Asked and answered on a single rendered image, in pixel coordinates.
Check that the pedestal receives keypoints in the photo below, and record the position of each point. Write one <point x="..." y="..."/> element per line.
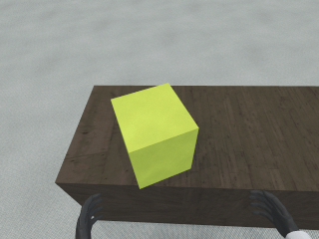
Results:
<point x="249" y="138"/>

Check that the robot left hand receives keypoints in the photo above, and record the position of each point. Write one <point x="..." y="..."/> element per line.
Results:
<point x="85" y="221"/>

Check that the robot right hand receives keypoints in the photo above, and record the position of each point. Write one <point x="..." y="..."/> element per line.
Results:
<point x="275" y="212"/>

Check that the carton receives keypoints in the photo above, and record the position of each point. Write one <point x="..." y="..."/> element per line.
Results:
<point x="159" y="133"/>

